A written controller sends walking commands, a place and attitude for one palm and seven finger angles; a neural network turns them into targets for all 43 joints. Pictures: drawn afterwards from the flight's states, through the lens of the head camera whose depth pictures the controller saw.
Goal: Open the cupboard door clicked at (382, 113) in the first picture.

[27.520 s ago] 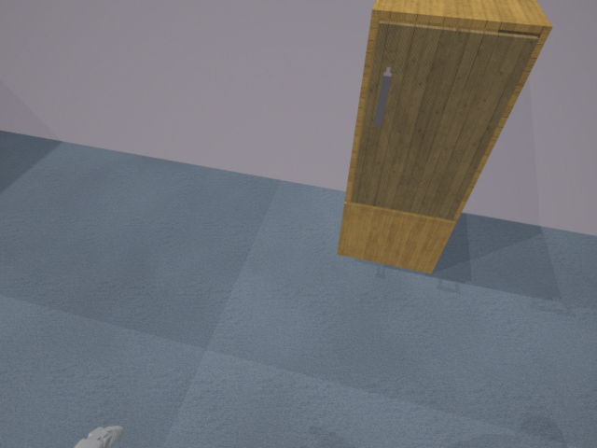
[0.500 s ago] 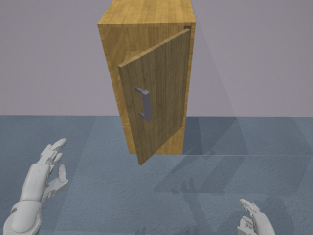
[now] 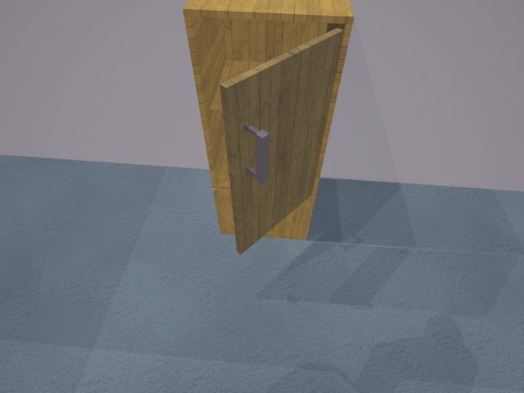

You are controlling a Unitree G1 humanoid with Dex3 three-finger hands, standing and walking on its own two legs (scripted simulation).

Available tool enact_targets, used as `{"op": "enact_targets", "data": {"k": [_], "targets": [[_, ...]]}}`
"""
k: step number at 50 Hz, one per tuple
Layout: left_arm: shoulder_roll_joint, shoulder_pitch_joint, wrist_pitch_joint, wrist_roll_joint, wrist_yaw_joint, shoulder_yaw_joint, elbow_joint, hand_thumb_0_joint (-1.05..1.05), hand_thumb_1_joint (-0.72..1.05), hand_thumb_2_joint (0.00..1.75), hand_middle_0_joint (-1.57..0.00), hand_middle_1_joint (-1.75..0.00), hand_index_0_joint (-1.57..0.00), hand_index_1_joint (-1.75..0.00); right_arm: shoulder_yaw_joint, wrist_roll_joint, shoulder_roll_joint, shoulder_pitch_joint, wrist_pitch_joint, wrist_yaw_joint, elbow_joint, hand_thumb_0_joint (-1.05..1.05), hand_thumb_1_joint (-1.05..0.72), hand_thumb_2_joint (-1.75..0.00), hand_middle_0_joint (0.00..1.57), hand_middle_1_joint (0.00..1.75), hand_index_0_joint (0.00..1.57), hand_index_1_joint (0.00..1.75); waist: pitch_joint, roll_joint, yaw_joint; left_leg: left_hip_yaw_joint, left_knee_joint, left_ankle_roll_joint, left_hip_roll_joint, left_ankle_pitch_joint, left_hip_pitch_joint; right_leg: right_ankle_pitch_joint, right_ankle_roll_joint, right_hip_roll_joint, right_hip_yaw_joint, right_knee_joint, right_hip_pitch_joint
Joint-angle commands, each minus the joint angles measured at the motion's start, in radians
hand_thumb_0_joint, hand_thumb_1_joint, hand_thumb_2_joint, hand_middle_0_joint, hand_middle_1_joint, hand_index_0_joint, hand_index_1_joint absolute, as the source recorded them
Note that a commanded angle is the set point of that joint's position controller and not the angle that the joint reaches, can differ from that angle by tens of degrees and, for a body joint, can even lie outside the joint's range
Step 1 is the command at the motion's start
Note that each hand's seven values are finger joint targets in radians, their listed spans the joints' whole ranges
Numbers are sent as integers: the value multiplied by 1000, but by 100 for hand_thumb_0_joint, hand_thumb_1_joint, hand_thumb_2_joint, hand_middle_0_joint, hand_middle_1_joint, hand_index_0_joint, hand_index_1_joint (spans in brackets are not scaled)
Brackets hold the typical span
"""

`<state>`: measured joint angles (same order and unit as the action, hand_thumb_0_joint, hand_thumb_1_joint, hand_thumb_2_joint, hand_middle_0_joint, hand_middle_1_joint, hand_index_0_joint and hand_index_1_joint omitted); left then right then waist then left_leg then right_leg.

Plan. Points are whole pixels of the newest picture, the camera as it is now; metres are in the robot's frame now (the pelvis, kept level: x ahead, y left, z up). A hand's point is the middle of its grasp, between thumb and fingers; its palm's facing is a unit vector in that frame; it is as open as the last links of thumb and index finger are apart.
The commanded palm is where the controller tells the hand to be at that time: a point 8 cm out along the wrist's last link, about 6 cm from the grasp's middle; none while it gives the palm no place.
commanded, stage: let the arm hang, fingers relaxed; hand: left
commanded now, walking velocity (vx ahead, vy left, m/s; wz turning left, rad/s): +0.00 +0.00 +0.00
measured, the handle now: (255, 154) +0.59 +0.05 +0.00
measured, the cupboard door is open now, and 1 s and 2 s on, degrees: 50 50 50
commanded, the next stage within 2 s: look to check the result in 0.50 s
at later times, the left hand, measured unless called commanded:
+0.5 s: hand out of the picture +0.01 +0.14 -0.18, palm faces +0.03 -0.99 -0.16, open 7.3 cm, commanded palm none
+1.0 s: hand out of the picture +0.02 +0.13 -0.17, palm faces +0.05 -0.98 -0.17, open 7.4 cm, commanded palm none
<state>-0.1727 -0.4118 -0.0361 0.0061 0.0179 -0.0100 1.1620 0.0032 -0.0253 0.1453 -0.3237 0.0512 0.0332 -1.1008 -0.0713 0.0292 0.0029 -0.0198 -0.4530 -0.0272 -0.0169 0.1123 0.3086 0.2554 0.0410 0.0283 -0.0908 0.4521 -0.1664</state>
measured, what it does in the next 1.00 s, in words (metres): shifts its weight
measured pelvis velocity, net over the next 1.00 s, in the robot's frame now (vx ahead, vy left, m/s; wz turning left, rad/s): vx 0.05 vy -0.03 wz -0.01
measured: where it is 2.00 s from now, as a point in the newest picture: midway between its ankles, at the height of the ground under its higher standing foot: outside the picture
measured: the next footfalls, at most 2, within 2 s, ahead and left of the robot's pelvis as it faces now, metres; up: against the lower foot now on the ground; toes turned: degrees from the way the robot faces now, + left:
right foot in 1.86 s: +0.04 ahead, -0.17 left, +0.00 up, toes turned -20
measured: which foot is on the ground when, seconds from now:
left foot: down 0.00-1.00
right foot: down 0.00-1.00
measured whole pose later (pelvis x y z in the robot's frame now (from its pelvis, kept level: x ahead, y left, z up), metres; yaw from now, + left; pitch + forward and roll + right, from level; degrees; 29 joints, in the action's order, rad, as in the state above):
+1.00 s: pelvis +0.05 -0.03 +0.00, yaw -1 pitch -2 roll +0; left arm -0.11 -0.32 0.01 0.00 0.04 -0.01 1.15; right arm 0.00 -0.02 0.13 -0.26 0.02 0.05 -1.15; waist -0.05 0.01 0.00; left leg -0.01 -0.43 0.01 0.00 0.18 0.22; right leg 0.31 0.07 0.05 -0.08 0.41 -0.08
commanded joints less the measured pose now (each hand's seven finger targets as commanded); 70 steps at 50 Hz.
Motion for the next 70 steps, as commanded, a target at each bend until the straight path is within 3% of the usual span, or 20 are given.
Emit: {"op": "enact_targets", "data": {"k": [1, 12, 23, 34, 55, 61, 65, 70], "targets": [[-67, -18, 29, 5, 13, -16, -24, 0, 90, 90, -20, -30, -20, -30, -28, 1, 100, -44, -27, 7, 24, 0, -90, -90, 20, 30, 20, 30, -35, -26, -9, -138, 145, -26, 105, 272, -20, 196, 25, -103, 123, -137, -117], [-42, -13, 32, 5, 23, -20, -22, 0, 90, 90, -20, -30, -20, -30, -21, -2, 44, -56, -30, 4, -11, 0, -90, -90, 20, 30, 20, 30, -78, -37, -6, -99, 123, -19, 83, 199, -15, 192, 22, -115, 132, -140, -147], [-31, 20, 43, -1, 24, -23, -30, 0, 90, 90, -20, -30, -20, -30, -15, -1, 26, -56, -43, 9, -19, 0, -90, -90, 20, 30, 20, 30, -40, 21, -8, -81, 99, -12, 86, 73, -51, 69, 25, -124, 132, -133, -88], [-26, 17, 50, -4, 29, -20, -21, 0, 90, 90, -20, -30, -20, -30, -15, 5, 36, -46, -44, 14, -25, 0, -90, -90, 20, 30, 20, 30, -9, -40, -8, -55, 53, -7, 92, -44, -103, -32, 17, -135, 126, -155, -42], [-31, 10, 52, -4, 33, -17, -18, 0, 90, 90, -20, -30, -20, -30, -10, 7, 51, -8, -47, 20, -36, 0, -90, -90, 20, 30, 20, 30, -15, -36, -5, -36, 50, -5, 100, -113, -138, -230, -6, -137, 121, -147, 15], [-35, 16, 51, -5, 30, -16, -19, 0, 90, 90, -20, -30, -20, -30, -9, 6, 59, -5, -47, 20, -36, 0, -90, -90, 20, 30, 20, 30, -29, -29, -4, -39, 62, -3, 101, -98, -138, -193, -2, -134, 126, -158, 11], [-57, 27, 35, 1, 30, -39, -37, 0, 90, 90, -20, -30, -20, -30, -27, 5, 75, -1, -33, 29, -27, 0, -90, -90, 20, 30, 20, 30, -25, -44, -7, 6, -1, 5, 115, -65, -134, -270, 10, -139, 167, -128, -11], [-97, 63, 15, 8, 20, -75, -79, 0, 90, 90, -20, -30, -20, -30, -55, 4, 91, 14, -20, 33, 16, 0, -90, -90, 20, 30, 20, 30, -6, -87, -12, 69, -84, 23, 115, 27, -85, -316, 52, -164, 245, -82, -27]]}}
